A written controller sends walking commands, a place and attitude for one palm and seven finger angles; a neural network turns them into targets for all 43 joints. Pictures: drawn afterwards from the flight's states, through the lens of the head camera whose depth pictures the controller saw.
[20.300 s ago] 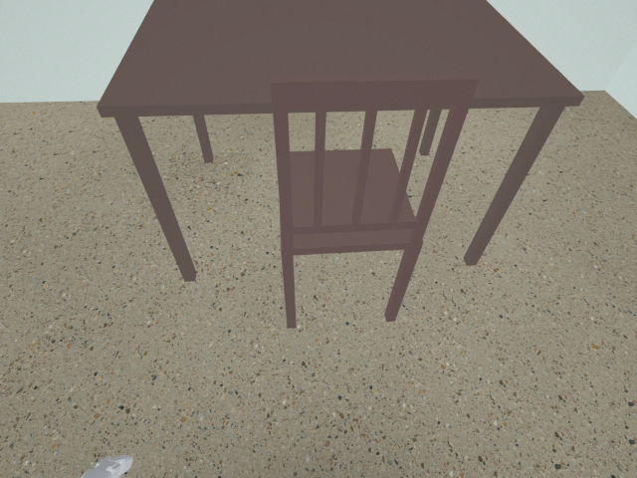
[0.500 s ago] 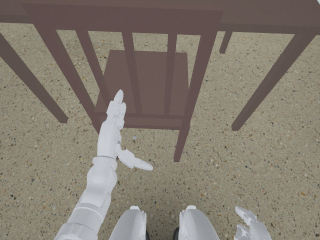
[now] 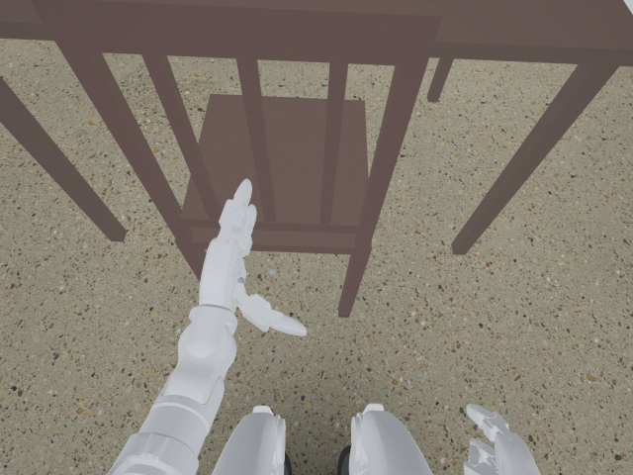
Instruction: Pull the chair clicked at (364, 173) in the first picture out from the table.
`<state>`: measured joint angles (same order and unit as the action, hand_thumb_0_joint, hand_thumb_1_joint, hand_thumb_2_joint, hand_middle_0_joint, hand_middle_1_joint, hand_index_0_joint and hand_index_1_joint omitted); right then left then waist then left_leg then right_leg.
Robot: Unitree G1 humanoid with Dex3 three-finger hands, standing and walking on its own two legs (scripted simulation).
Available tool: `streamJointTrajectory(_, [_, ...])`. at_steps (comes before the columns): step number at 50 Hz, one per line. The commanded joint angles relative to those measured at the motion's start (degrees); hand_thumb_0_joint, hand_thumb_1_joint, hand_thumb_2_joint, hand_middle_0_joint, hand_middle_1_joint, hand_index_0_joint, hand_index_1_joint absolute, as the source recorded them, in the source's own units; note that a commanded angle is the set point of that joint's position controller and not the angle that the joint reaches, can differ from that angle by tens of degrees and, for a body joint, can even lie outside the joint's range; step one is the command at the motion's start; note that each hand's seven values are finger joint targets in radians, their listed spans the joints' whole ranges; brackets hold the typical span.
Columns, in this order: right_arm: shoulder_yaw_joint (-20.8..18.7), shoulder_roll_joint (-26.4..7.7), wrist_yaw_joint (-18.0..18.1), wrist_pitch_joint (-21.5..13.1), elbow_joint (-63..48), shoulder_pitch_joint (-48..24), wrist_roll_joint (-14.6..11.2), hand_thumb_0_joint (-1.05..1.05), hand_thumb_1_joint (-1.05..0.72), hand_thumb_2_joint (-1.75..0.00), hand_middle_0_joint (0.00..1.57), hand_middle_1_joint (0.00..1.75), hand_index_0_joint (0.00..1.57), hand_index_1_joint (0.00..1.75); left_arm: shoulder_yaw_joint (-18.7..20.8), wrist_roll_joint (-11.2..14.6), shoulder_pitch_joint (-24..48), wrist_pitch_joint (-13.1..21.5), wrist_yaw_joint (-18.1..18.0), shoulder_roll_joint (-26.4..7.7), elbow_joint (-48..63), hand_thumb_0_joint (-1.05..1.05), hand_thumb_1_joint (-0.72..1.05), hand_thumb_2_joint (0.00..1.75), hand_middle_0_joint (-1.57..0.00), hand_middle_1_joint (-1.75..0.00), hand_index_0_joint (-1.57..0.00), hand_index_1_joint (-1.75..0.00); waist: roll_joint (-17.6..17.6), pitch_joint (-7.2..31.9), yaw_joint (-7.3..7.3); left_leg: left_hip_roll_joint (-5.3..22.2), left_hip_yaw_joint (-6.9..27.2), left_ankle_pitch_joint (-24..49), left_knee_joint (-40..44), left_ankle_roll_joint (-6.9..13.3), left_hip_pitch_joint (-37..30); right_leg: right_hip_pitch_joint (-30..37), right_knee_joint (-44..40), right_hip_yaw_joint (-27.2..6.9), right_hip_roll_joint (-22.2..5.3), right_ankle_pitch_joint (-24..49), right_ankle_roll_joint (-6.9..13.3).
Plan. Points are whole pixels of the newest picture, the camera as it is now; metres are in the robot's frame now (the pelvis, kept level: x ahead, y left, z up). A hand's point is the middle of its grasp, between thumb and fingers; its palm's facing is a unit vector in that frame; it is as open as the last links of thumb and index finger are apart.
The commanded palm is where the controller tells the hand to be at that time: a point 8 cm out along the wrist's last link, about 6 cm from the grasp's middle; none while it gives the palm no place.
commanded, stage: aim the fingers beside a spindle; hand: left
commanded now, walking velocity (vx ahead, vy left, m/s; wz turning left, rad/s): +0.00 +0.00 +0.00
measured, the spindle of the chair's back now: (261, 157) +0.53 +0.08 +0.03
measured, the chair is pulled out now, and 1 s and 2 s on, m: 0.00 0.00 0.00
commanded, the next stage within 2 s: push the fingers through the gap in 0.74 s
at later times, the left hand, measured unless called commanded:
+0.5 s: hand (267, 254) +0.38 +0.07 +0.02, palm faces -0.06 -1.00 -0.03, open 16.9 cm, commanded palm +0.35 +0.12 +0.02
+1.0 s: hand (277, 254) +0.39 +0.05 +0.00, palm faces -0.06 -1.00 -0.04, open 16.9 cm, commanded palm +0.37 +0.11 +0.02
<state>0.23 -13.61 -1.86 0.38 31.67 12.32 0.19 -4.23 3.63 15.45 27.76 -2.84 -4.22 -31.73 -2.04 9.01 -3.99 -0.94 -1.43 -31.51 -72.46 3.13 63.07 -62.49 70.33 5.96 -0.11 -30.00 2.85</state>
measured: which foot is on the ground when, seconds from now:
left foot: down 0.00-1.00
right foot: down 0.00-1.00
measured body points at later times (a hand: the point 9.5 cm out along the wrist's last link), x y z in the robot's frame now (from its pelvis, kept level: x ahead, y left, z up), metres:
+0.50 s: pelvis +0.00 +0.00 +0.00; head +0.12 +0.00 +0.43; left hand +0.38 +0.12 +0.03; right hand +0.13 -0.25 -0.12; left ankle +0.02 +0.09 -0.63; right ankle +0.03 -0.10 -0.63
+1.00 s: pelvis +0.00 -0.01 +0.00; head +0.12 -0.01 +0.43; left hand +0.39 +0.11 +0.01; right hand +0.13 -0.25 -0.12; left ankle +0.02 +0.09 -0.63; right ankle +0.03 -0.10 -0.63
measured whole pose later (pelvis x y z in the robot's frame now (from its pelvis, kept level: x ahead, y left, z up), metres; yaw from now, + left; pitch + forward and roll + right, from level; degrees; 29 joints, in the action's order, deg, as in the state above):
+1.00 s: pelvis +0.00 -0.01 +0.00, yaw +0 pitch +23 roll -1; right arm 0.7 -12.8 -2.4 2.0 30.9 12.1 0.8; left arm -0.6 1.4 20.8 27.0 -7.2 -4.5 -36.4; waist -1.9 8.6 -5.2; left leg -0.6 -2.0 -31.5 -72.6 2.6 63.9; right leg -64.1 71.3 5.3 0.3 -30.1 3.4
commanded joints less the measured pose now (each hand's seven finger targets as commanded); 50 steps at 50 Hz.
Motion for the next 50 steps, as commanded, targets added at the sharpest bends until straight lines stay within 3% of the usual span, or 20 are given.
streamJointTrajectory(1, [-2.79,-7.16,0.09,-1.63,-6.26,2.20,0.97,0.00,-0.90,-0.90,0.20,0.30,0.20,0.30,7.46,-1.20,16.66,6.17,-3.92,-7.67,13.36,0.00,-0.50,0.30,-0.06,-0.08,-0.06,-0.08,0.64,25.02,0.07,0.04,4.33,17.59,8.52,-1.76,-14.20,14.68,-7.95,-5.36,0.34,15.78,-0.73])
streamJointTrajectory(5, [-2.69,-7.12,-0.50,-1.03,-7.00,2.09,0.85,0.00,-0.90,-0.90,0.20,0.30,0.20,0.30,7.27,-2.04,13.16,5.56,-4.21,-6.50,9.79,0.00,-0.50,0.30,-0.06,-0.08,-0.06,-0.08,2.38,24.38,0.15,0.12,4.04,16.65,8.91,-1.69,-12.01,16.32,-8.03,-5.45,0.47,16.32,-0.70])
streamJointTrajectory(8, [-2.95,-7.43,-0.93,-0.64,-7.13,2.23,0.44,0.00,-0.90,-0.90,0.20,0.30,0.20,0.30,1.10,-1.46,12.83,3.85,-1.76,-0.81,8.62,0.00,-0.50,0.30,-0.06,-0.08,-0.06,-0.08,3.03,23.50,-1.69,0.47,4.02,16.10,8.98,-1.58,-13.01,15.19,-9.18,-5.34,0.53,16.29,-0.92])
streamJointTrajectory(11, [-3.28,-7.62,-0.72,-0.79,-7.18,2.47,-0.12,0.00,-0.90,-0.90,0.20,0.30,0.20,0.30,-2.43,0.08,14.03,3.17,0.47,1.89,11.05,0.00,-0.50,0.30,-0.06,-0.08,-0.06,-0.08,1.24,23.90,-2.41,0.87,4.79,17.17,9.40,-1.71,-16.07,13.12,-9.46,-4.57,0.43,15.76,-0.78])
streamJointTrajectory(14, [-3.39,-7.76,-0.02,-1.02,-6.67,2.99,-0.11,0.00,-0.90,-0.90,0.20,0.30,0.20,0.30,0.01,0.63,16.91,4.05,-0.15,-1.36,14.40,0.00,-0.50,0.30,-0.06,-0.08,-0.06,-0.08,2.57,24.44,-2.14,0.78,5.12,17.09,9.29,-1.58,-16.16,13.89,-9.72,-4.91,0.45,15.41,-0.86])
streamJointTrajectory(16, [-3.27,-7.54,0.18,-1.30,-6.30,2.96,0.25,0.00,-0.90,-0.90,0.20,0.30,0.20,0.30,1.08,0.06,19.36,5.33,-1.73,-2.79,16.90,0.00,-0.50,0.30,-0.06,-0.08,-0.06,-0.08,0.08,25.32,-1.92,0.77,5.55,18.64,9.17,-1.78,-18.07,12.39,-8.83,-4.73,0.36,15.73,-0.83])
streamJointTrajectory(20, [-2.92,-7.23,0.04,-1.30,-5.91,2.91,0.84,0.00,-0.90,-0.90,0.20,0.30,0.20,0.30,6.78,-1.70,16.41,6.52,-4.79,-7.57,14.31,0.00,-0.50,0.30,-0.06,-0.08,-0.06,-0.08,1.32,24.30,-0.48,0.43,4.66,18.49,8.67,-1.76,-14.90,14.19,-8.06,-5.17,0.46,16.63,-0.79])
streamJointTrajectory(23, [-2.67,-6.78,-0.76,-0.64,-6.34,2.46,0.97,0.00,-0.90,-0.90,0.20,0.30,0.20,0.30,4.62,-2.58,11.62,5.14,-4.71,-3.91,8.78,0.00,-0.50,0.30,-0.06,-0.08,-0.06,-0.08,2.10,21.80,-0.33,0.13,3.88,16.98,9.04,-1.78,-12.30,15.37,-8.53,-5.27,0.36,16.67,-0.75])
streamJointTrajectory(27, [-2.76,-7.53,-0.93,0.10,-6.93,2.45,0.19,0.00,-0.90,-0.90,0.20,0.30,0.20,0.30,3.35,-1.81,12.40,2.91,-2.09,-2.78,5.36,0.00,-0.50,0.30,-0.06,-0.08,-0.06,-0.08,4.57,20.40,-1.34,0.06,3.43,13.41,9.06,-1.43,-9.57,15.61,-9.71,-5.73,0.41,14.33,-0.85])
streamJointTrajectory(30, [-2.96,-7.55,-0.32,-0.53,-7.78,2.20,0.00,0.00,-0.90,-0.90,0.20,0.30,0.20,0.30,1.89,0.20,16.22,3.97,-0.32,-2.25,11.79,0.00,-0.50,0.30,-0.06,-0.08,-0.06,-0.08,2.13,24.43,-1.76,0.25,3.71,15.16,8.62,-1.32,-12.80,15.79,-9.59,-6.11,0.39,15.75,-0.84])
streamJointTrajectory(31, [-3.11,-7.44,-0.23,-0.76,-7.72,2.35,0.03,0.00,-0.90,-0.90,0.20,0.30,0.20,0.30,1.71,0.52,16.36,4.75,-0.09,-2.37,14.57,0.00,-0.50,0.30,-0.06,-0.08,-0.06,-0.08,0.26,26.50,-1.00,0.32,3.98,16.72,8.84,-1.51,-14.96,15.90,-9.32,-5.91,0.23,16.42,-0.77])
streamJointTrajectory(33, [-3.24,-7.16,-0.03,-1.30,-7.35,2.42,0.12,0.00,-0.90,-0.90,0.20,0.30,0.20,0.30,0.27,1.05,18.40,6.02,-0.38,-1.68,18.97,0.00,-0.50,0.30,-0.06,-0.08,-0.06,-0.08,-1.10,28.05,-1.66,0.68,4.62,19.33,8.63,-1.62,-18.31,14.99,-9.16,-5.51,0.34,17.83,-0.83])
streamJointTrajectory(34, [-3.26,-7.30,0.09,-1.46,-6.96,2.67,0.21,0.00,-0.90,-0.90,0.20,0.30,0.20,0.30,1.26,0.81,18.12,6.38,-0.90,-2.93,19.14,0.00,-0.50,0.30,-0.06,-0.08,-0.06,-0.08,-1.04,27.74,-1.35,0.73,4.87,19.45,8.76,-1.78,-18.58,14.99,-9.05,-5.45,0.39,17.53,-0.79])
streamJointTrajectory(35, [-3.18,-7.38,0.23,-1.64,-6.55,2.67,0.19,0.00,-0.90,-0.90,0.20,0.30,0.20,0.30,-0.25,0.30,20.30,6.73,-1.40,-2.34,20.16,0.00,-0.50,0.30,-0.06,-0.08,-0.06,-0.08,-2.01,26.82,-2.58,1.01,5.44,20.09,8.63,-1.80,-19.98,12.52,-8.74,-4.94,0.44,17.32,-0.80])
streamJointTrajectory(37, [-3.28,-7.33,0.06,-1.66,-5.50,2.95,0.48,0.00,-0.90,-0.90,0.20,0.30,0.20,0.30,-0.08,-0.98,18.66,6.51,-2.79,-1.97,16.64,0.00,-0.50,0.30,-0.06,-0.08,-0.06,-0.08,-1.05,24.59,-2.43,1.07,5.86,19.18,8.68,-1.96,-19.11,10.90,-8.55,-4.52,0.36,15.70,-0.84])
streamJointTrajectory(41, [-2.91,-7.66,-0.48,-0.54,-5.22,2.83,0.58,0.00,-0.90,-0.90,0.20,0.30,0.20,0.30,1.65,-3.16,15.23,3.84,-4.52,-1.91,5.20,0.00,-0.50,0.30,-0.06,-0.08,-0.06,-0.08,3.88,18.23,-2.58,0.45,5.23,14.09,9.20,-1.60,-12.29,10.57,-9.02,-4.23,0.43,12.43,-0.85])
streamJointTrajectory(42, [-2.92,-7.62,-0.68,-0.22,-5.45,2.65,0.55,0.00,-0.90,-0.90,0.20,0.30,0.20,0.30,1.67,-3.31,14.93,3.23,-4.57,-1.44,3.88,0.00,-0.50,0.30,-0.06,-0.08,-0.06,-0.08,3.69,18.46,-2.21,0.17,4.64,13.33,9.07,-1.51,-11.34,11.08,-9.20,-4.50,0.37,12.06,-0.82])
streamJointTrajectory(47, [-2.66,-7.12,-0.21,0.10,-6.73,2.85,0.71,0.00,-0.90,-0.90,0.20,0.30,0.20,0.30,7.30,-1.77,22.08,3.95,-5.11,-6.87,8.90,0.00,-0.50,0.30,-0.06,-0.08,-0.06,-0.08,2.54,24.94,-1.08,-0.44,2.87,13.88,8.31,-1.22,-9.90,18.15,-9.92,-7.10,0.12,14.88,-1.07])
streamJointTrajectory(49, [-2.67,-6.69,-0.10,-0.53,-6.73,3.14,1.00,0.00,-0.90,-0.90,0.20,0.30,0.20,0.30,6.70,-1.37,22.64,5.53,-4.96,-6.21,11.81,0.00,-0.50,0.30,-0.06,-0.08,-0.06,-0.08,1.04,28.06,-0.97,-0.21,3.02,17.06,8.00,-1.35,-11.98,19.40,-9.08,-7.19,0.17,18.65,-1.04])
streamJointTrajectory(50, [-2.67,-6.73,-0.04,-0.78,-6.70,3.14,0.95,0.00,-0.90,-0.90,0.20,0.30,0.20,0.30,5.63,-1.23,24.22,6.29,-4.69,-5.57,13.17,0.00,-0.50,0.30,-0.06,-0.08,-0.06,-0.08,0.38,29.08,-1.64,0.04,3.42,18.26,7.67,-1.35,-13.27,18.24,-8.42,-6.81,0.24,19.47,-1.07])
